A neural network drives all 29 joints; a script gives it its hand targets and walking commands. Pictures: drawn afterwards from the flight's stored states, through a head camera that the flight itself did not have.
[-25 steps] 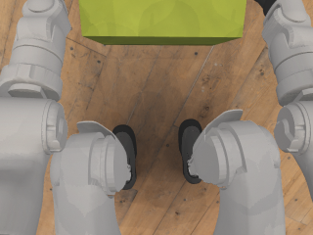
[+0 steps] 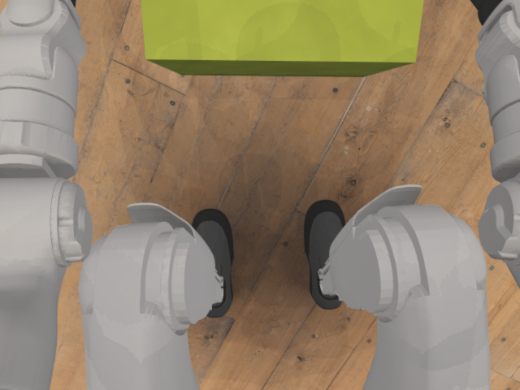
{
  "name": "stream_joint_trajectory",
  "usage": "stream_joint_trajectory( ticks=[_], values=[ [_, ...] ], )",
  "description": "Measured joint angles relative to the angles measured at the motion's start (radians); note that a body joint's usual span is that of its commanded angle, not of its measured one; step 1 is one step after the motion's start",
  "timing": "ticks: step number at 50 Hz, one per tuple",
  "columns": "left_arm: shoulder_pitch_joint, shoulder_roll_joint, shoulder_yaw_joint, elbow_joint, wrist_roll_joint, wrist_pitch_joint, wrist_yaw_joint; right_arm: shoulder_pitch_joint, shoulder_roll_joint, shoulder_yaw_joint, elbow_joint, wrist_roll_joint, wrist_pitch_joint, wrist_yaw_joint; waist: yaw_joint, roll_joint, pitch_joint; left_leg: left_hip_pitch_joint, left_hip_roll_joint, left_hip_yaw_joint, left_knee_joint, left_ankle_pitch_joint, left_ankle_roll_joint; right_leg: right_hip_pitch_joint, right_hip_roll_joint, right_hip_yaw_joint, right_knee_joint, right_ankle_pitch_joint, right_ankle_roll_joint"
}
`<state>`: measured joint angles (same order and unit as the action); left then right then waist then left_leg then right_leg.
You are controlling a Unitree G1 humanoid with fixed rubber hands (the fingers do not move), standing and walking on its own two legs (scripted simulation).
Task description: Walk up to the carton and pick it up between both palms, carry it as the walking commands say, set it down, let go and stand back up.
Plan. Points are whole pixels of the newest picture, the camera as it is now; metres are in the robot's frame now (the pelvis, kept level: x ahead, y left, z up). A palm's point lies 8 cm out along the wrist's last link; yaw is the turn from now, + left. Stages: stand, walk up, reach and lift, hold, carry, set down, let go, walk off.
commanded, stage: set down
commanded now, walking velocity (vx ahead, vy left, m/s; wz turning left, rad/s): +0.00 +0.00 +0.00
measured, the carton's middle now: (277, 0) +0.55 -0.03 -0.24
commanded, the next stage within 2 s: let go in 1.38 s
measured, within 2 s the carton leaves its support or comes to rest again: neither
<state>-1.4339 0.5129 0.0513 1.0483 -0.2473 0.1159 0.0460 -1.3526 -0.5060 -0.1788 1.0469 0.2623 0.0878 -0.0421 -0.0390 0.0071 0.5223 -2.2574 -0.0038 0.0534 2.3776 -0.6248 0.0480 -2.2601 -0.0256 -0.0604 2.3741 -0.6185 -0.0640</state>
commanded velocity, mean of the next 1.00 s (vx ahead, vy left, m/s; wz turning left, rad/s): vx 0.00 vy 0.00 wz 0.00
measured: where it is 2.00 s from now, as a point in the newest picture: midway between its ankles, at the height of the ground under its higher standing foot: (270, 275)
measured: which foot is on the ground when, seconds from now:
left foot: down 0.00-1.00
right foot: down 0.00-1.00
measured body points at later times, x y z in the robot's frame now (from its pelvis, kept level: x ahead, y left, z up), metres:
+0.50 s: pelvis -0.01 -0.01 +0.09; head +0.36 -0.03 +0.33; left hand +0.58 +0.20 -0.03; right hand +0.53 -0.29 -0.04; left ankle +0.10 +0.11 -0.29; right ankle +0.11 -0.10 -0.29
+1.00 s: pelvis -0.01 +0.00 +0.24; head +0.36 -0.03 +0.47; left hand +0.58 +0.21 +0.13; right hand +0.53 -0.29 +0.12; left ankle +0.10 +0.11 -0.29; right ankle +0.11 -0.10 -0.29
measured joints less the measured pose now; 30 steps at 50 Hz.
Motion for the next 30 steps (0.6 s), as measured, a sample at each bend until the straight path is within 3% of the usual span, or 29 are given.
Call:
stream_joint_trajectory(
  ticks=[13,30],
  values=[
    [0.090,-0.005,0.077,-0.256,0.009,0.122,0.014,0.085,-0.002,-0.055,-0.305,-0.015,0.130,-0.008,0.001,0.008,0.002,0.115,0.001,0.000,-0.086,-0.022,-0.007,0.100,0.025,0.014,-0.085,-0.006,0.010],
    [0.050,0.042,0.168,-0.359,0.040,0.254,-0.043,0.053,-0.023,-0.057,-0.465,-0.029,0.298,0.002,-0.015,0.002,0.001,0.323,-0.014,-0.016,-0.388,0.049,-0.036,0.300,0.046,0.031,-0.378,0.064,0.010]
  ],
)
